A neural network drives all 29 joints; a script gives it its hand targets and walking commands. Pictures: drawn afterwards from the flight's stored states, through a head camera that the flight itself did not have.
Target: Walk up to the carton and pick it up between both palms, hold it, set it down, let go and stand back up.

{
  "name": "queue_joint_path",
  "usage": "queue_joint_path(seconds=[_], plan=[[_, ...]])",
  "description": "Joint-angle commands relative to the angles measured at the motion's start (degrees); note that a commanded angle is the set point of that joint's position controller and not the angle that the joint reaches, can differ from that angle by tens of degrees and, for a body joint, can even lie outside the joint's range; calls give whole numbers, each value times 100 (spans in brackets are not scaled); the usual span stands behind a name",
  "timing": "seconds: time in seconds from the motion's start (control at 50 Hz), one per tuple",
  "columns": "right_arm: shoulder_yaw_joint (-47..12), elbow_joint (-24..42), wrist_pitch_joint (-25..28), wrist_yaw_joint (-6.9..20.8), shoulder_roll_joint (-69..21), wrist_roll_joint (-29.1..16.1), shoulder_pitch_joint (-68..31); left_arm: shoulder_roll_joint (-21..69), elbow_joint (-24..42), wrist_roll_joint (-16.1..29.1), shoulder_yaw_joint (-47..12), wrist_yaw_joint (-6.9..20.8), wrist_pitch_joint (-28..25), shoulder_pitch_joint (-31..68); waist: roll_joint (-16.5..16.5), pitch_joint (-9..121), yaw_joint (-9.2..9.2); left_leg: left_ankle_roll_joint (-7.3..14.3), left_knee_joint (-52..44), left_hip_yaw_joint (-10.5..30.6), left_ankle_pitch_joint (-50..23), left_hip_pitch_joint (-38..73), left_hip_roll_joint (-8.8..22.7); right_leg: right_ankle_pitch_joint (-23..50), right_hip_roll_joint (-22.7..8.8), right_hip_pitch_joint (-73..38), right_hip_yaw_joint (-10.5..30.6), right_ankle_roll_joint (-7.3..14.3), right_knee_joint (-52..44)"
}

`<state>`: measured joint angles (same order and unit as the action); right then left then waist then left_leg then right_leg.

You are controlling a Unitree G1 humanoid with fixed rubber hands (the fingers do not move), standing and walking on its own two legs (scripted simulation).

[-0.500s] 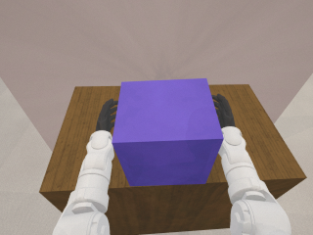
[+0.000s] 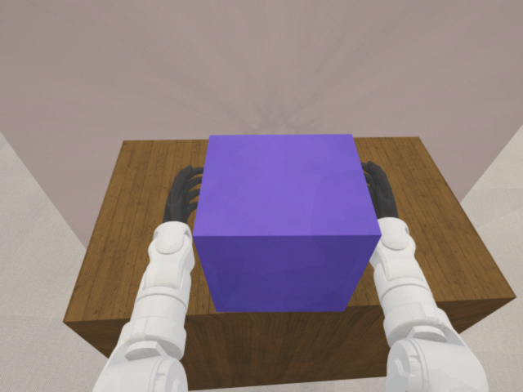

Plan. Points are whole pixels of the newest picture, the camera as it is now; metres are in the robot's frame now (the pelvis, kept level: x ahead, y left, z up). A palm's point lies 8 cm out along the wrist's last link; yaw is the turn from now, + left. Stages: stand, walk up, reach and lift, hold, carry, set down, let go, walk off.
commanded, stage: set down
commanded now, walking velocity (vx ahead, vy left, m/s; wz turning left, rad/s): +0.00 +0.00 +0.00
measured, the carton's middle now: (280, 228) +0.38 -0.03 +0.03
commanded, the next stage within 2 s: none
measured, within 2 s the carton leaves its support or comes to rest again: neither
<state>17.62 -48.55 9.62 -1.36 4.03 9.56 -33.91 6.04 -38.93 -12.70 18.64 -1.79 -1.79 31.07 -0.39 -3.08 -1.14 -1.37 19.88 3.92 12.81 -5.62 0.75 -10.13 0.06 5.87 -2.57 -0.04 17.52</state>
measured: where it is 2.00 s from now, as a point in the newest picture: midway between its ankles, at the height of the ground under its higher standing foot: outside the picture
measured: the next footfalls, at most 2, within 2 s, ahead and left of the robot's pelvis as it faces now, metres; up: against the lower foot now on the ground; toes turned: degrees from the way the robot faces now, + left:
none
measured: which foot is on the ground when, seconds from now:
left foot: down 0.00-1.00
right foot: down 0.00-1.00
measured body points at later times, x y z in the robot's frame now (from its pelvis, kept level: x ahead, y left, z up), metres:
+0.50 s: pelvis -0.01 +0.00 +0.00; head +0.03 +0.01 +0.45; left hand +0.39 +0.17 +0.03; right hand +0.38 -0.19 +0.04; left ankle -0.02 +0.13 -0.75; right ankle -0.01 -0.12 -0.75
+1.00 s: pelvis -0.04 +0.00 +0.00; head -0.02 +0.01 +0.45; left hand +0.31 +0.19 +0.00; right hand +0.31 -0.22 +0.02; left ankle -0.02 +0.13 -0.75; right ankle -0.01 -0.12 -0.75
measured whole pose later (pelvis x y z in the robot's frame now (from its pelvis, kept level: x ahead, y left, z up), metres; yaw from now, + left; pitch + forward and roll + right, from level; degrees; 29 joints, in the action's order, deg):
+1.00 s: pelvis -0.04 +0.00 +0.00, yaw +0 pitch +4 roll -1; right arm 6.2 -59.4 16.1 -0.3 10.1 -12.0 -28.1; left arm -8.0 -49.0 5.2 4.1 -6.9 -11.1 21.5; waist -0.2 3.4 -1.1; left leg -1.6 23.6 3.9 10.2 -17.8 0.7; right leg -6.9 0.1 17.6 -2.6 0.1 20.1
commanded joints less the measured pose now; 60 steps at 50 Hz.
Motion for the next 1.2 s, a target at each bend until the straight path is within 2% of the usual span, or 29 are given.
queue_joint_path(seconds=[0.0,0.12,0.18,0.22,0.3,0.36,0.42,0.5,0.6,0.68,0.76,0.8,0.82,0.86,0.88,0.9,0.92,0.94,0.96,1.0,1.06,1.12,1.16,1.18], plan=[[-817,-74,413,769,-3250,767,-2084,2269,-387,-744,-825,716,-197,2321,-191,1972,-11,6,-425,-887,-1508,-803,-218,2574,79,-1261,-51,-293,215],[-610,-145,459,751,-3092,860,-2063,2061,-556,-831,-598,684,-249,2293,-267,1849,40,49,-455,-915,-1420,-889,-225,2427,67,-1208,-37,-304,191],[-513,-178,506,666,-2620,783,-2024,1638,-541,-771,-503,555,-295,2271,-242,1899,84,41,-445,-905,-1439,-880,-222,2353,78,-1125,-31,-290,201],[-466,-333,569,538,-1937,634,-1874,1021,-622,-704,-385,402,-341,2151,-241,1911,105,10,-382,-919,-1539,-865,-200,2434,94,-1089,-26,-274,238],[-563,-713,692,88,-76,-175,-1737,-722,-596,-241,-326,-174,-531,2057,-111,1934,189,-26,-251,-885,-1529,-933,-131,2274,119,-884,28,-254,247],[-1049,-843,673,-155,598,-998,-2238,-1275,-593,395,-640,-504,-630,2551,-14,2552,219,-122,31,-860,-1789,-1050,-104,2562,240,-777,114,-212,364],[-1278,-737,829,-235,924,-1461,-2692,-1457,-842,1062,-1064,-643,-882,2945,127,3437,159,-266,385,-802,-2062,-1116,-60,2817,283,-626,165,-155,567],[-1367,-968,915,-228,1277,-1696,-2863,-1504,-1290,1500,-1406,-681,-1180,3153,377,4201,74,-460,759,-683,-2646,-720,23,2627,368,-10,98,-23,618],[-1559,-1285,1026,-176,1679,-2046,-2463,-1537,-1519,1685,-1635,-596,-1209,2575,548,4155,10,-623,960,-517,-3385,-200,93,2518,478,453,-8,53,530],[-1773,-1118,1239,-138,1954,-2368,-1636,-1654,-661,1549,-1506,-501,-1112,1636,610,4060,38,-684,1035,-435,-4190,201,104,3135,561,121,2,46,495],[-1938,-750,1358,-73,2092,-2590,-1125,-1729,205,1661,-1550,-434,-1177,1169,554,3926,-31,-666,1007,-405,-4417,356,112,3292,583,-56,33,32,448],[-1874,-446,1305,-36,2175,-2605,-1347,-1869,342,1819,-1642,-402,-1221,1390,535,3871,-84,-616,910,-426,-3863,119,67,2927,542,-67,44,21,419],[-1912,-263,1266,-14,2149,-2630,-1160,-1902,596,1899,-1695,-394,-1251,1241,528,3861,-123,-571,849,-408,-3660,117,35,2878,530,-171,59,1,454],[-1876,151,1164,48,2139,-2637,-1233,-1997,722,2077,-1809,-405,-1305,1283,409,3799,-110,-487,744,-421,-3015,-130,-6,2407,496,-155,82,-9,466],[-1813,296,1083,64,2151,-2622,-1495,-2111,686,2202,-1885,-420,-1342,1614,377,3829,-124,-450,697,-439,-2609,-336,-25,2039,467,-93,101,-16,467],[-1811,492,1057,95,2146,-2653,-1091,-2070,957,2279,-1972,-435,-1364,1211,332,3766,-168,-425,656,-414,-2516,-235,-19,2072,464,-160,95,-9,483],[-1711,578,964,121,2191,-2629,-1228,-2151,935,2318,-2004,-449,-1355,1378,367,3772,-194,-424,615,-410,-2232,-358,-40,1767,448,-65,100,3,469],[-1670,625,843,151,2185,-2598,-1404,-2223,807,2399,-2065,-464,-1340,1601,328,3630,-180,-380,548,-430,-1793,-573,-43,1359,417,15,121,11,471],[-1598,642,749,178,2195,-2573,-1240,-2195,821,2479,-2159,-474,-1322,1488,270,3494,-241,-347,476,-412,-1497,-627,-39,1152,393,42,123,23,451],[-1547,714,572,222,2164,-2538,-1201,-2237,698,2577,-2228,-498,-1268,1450,163,3324,-210,-290,353,-412,-864,-850,-44,627,335,48,155,42,440],[-1330,618,328,257,2112,-2378,-1525,-2379,150,2719,-2269,-521,-1158,1805,-26,2965,-182,-165,221,-445,78,-1387,-79,-227,241,173,183,51,474],[-1222,516,169,257,2005,-2218,-1631,-2437,-490,2735,-2231,-483,-1013,1843,-208,2663,-115,-81,154,-437,624,-1710,-94,-877,156,257,218,51,427],[-1230,623,106,237,1964,-2186,-1587,-2476,-788,2744,-2193,-443,-891,1693,-317,2533,-39,-44,175,-456,719,-1787,-122,-1022,118,195,265,37,415],[-1224,592,67,224,1900,-2157,-1673,-2467,-957,2762,-2204,-420,-835,1776,-339,2479,-66,-23,169,-458,808,-1861,-138,-1156,96,215,282,37,409]])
